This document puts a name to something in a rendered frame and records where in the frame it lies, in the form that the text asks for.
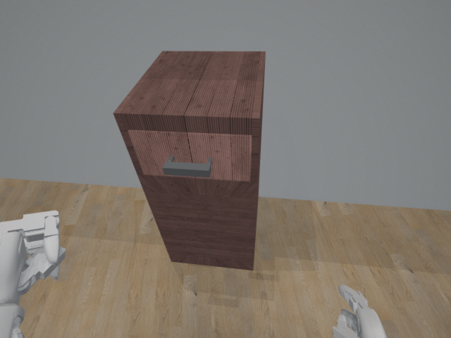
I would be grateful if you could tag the handle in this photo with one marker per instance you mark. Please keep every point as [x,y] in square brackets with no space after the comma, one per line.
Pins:
[187,169]

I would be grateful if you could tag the left robot hand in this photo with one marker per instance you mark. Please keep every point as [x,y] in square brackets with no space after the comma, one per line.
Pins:
[42,243]

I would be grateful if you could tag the cabinet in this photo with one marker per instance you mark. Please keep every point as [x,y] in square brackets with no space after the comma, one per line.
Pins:
[201,221]

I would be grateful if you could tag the drawer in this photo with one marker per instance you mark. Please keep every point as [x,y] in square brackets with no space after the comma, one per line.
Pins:
[231,153]

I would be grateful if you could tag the right robot hand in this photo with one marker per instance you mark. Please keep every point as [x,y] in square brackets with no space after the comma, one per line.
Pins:
[365,324]

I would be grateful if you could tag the robot left forearm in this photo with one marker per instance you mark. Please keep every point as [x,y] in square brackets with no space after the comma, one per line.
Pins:
[11,316]

